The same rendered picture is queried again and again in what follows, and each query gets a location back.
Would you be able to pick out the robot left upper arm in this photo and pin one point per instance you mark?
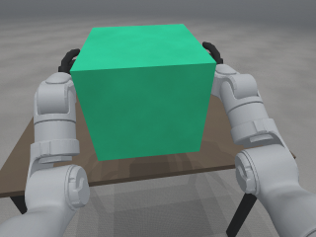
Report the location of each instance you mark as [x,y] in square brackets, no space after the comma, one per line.
[53,196]

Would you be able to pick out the left robot forearm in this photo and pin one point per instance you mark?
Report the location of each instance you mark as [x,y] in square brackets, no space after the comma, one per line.
[54,123]

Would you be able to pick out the carton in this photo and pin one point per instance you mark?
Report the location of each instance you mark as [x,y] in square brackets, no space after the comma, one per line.
[143,90]

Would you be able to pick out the right robot forearm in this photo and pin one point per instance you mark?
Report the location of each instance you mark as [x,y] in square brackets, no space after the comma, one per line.
[243,104]

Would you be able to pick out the right robot hand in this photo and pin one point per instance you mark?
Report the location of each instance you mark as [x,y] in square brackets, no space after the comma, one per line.
[214,53]

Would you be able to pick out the left robot hand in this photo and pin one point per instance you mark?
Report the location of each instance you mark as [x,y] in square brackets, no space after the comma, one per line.
[67,62]

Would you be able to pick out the robot right upper arm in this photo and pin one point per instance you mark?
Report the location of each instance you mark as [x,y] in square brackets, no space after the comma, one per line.
[269,173]

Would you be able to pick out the table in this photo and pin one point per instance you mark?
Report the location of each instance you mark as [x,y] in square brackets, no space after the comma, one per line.
[216,153]

